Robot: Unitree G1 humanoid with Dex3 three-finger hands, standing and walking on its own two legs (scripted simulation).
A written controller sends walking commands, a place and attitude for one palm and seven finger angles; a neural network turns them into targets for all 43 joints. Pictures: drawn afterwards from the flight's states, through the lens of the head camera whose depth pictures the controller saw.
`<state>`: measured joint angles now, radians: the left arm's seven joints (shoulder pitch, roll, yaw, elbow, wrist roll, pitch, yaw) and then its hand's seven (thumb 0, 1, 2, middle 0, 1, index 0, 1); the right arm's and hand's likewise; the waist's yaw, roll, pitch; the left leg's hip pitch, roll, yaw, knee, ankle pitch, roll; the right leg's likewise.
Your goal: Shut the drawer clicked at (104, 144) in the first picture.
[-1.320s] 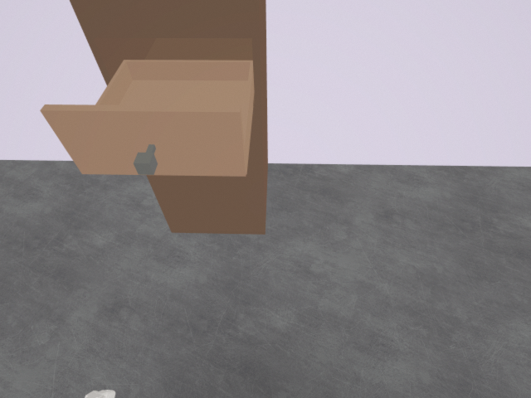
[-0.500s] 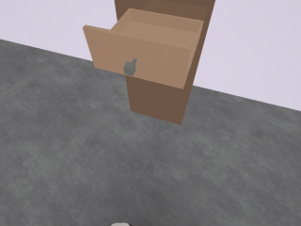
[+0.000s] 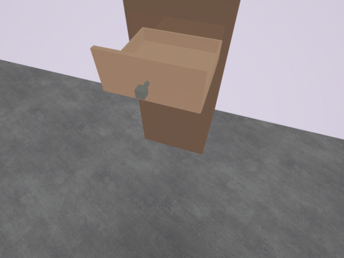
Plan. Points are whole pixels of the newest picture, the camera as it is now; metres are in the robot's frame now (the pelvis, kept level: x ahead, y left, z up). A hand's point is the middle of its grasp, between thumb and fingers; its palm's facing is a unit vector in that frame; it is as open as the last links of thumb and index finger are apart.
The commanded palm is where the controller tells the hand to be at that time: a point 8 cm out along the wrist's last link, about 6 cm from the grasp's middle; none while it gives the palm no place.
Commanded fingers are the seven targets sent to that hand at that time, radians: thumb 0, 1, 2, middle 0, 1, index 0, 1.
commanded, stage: look at it before walking up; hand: left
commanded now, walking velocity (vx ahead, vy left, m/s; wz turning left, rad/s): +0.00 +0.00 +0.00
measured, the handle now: (143, 88) +0.61 +0.13 +0.02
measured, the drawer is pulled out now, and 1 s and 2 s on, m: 0.30 0.30 0.30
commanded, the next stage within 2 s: turn to face it in 0.62 s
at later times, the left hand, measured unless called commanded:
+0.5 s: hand out of the picture +0.04 +0.21 -0.17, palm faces +0.00 -0.97 -0.26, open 7.4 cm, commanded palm none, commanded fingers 0.00 0.90 0.90 -0.20 -0.30 -0.20 -0.30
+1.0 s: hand out of the picture +0.06 +0.23 -0.17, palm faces -0.06 -0.96 -0.28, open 7.4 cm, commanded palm none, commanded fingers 0.00 0.90 0.90 -0.20 -0.30 -0.20 -0.30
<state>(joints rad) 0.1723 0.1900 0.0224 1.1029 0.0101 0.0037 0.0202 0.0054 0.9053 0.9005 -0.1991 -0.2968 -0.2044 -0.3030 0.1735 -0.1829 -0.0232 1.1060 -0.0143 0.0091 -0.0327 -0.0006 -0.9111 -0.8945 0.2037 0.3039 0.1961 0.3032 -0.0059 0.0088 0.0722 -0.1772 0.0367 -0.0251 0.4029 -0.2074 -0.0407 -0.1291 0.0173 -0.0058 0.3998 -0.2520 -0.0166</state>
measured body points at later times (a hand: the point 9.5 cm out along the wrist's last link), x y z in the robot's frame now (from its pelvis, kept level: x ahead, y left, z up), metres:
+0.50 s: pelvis +0.00 +0.00 +0.00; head +0.02 +0.00 +0.45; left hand +0.04 +0.26 -0.15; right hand +0.01 -0.25 -0.16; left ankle +0.01 +0.14 -0.74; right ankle -0.02 -0.11 -0.74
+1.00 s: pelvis -0.01 +0.01 +0.00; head +0.02 +0.00 +0.44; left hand +0.06 +0.28 -0.15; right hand +0.04 -0.26 -0.15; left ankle +0.01 +0.14 -0.74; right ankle -0.02 -0.11 -0.74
